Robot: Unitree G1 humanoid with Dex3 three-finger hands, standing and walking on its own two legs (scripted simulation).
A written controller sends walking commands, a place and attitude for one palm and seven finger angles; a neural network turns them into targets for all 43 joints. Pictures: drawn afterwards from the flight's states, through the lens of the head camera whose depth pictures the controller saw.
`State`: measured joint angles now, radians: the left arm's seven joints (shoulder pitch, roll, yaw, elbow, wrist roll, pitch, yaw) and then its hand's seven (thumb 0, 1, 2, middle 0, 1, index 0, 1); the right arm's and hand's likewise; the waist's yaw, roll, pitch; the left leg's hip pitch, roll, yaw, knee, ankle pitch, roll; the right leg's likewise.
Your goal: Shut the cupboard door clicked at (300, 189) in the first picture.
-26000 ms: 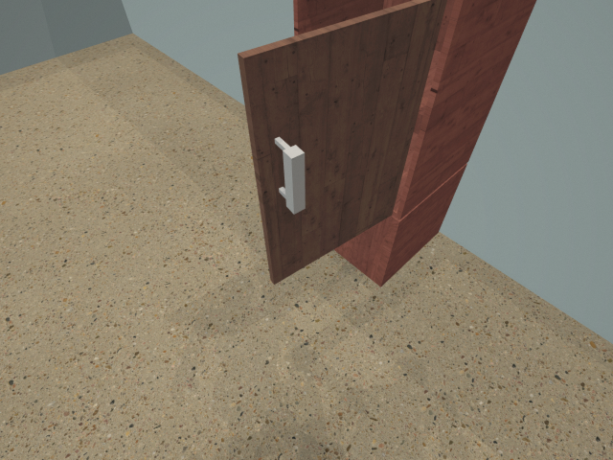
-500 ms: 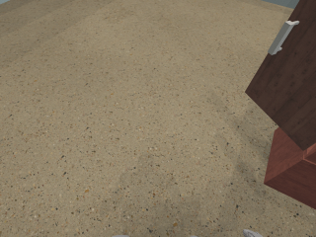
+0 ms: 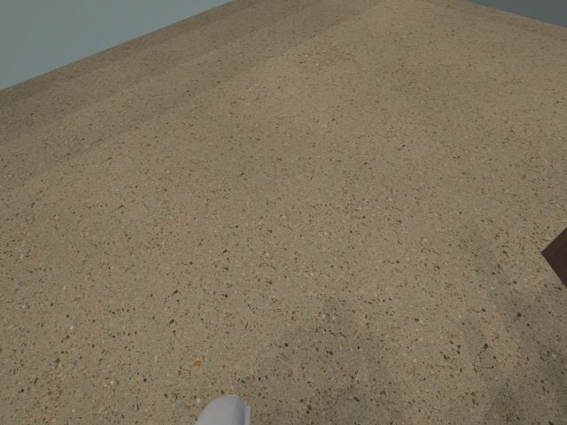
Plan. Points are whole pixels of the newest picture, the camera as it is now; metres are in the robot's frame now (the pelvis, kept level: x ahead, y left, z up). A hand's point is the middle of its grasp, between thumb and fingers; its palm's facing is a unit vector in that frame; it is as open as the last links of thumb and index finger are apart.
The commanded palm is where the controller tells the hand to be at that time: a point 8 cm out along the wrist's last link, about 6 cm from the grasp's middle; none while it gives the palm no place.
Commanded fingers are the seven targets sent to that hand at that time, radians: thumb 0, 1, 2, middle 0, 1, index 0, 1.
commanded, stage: walk to a spot facing it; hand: left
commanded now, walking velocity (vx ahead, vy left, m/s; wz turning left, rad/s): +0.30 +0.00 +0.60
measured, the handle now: out of the picture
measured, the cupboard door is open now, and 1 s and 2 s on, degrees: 55 55 55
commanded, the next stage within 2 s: turn to face it in 0.34 s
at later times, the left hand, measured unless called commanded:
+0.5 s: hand (137, 395) +0.20 +0.27 -0.17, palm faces +0.31 -0.92 -0.24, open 7.4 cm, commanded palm none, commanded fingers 0.00 0.90 0.90 -0.20 -0.30 -0.20 -0.30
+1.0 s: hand (176, 310) +0.35 +0.24 -0.18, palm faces +0.11 -0.97 -0.22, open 7.3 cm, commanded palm none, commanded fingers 0.00 0.90 0.90 -0.20 -0.30 -0.20 -0.30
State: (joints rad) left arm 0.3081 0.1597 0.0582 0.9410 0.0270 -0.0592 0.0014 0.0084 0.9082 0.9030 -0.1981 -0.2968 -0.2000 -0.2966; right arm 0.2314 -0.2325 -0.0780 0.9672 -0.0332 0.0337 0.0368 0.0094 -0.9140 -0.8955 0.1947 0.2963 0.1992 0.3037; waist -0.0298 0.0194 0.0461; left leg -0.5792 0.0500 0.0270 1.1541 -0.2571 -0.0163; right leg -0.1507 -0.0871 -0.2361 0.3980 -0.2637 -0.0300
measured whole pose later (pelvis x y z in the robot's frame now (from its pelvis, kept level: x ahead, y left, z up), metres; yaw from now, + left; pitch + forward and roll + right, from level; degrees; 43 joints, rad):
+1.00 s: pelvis +0.30 +0.04 -0.01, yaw +3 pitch +2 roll +0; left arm 0.21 0.18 0.08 0.95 0.03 0.03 0.01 0.00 0.92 0.90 -0.20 -0.30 -0.20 -0.30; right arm 0.15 -0.19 -0.05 0.94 -0.01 0.04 -0.03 0.01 -0.91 -0.90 0.20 0.30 0.20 0.30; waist 0.01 -0.01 0.07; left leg -0.41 0.02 0.00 0.81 -0.43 -0.06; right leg -0.32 0.06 0.07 0.45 -0.16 -0.04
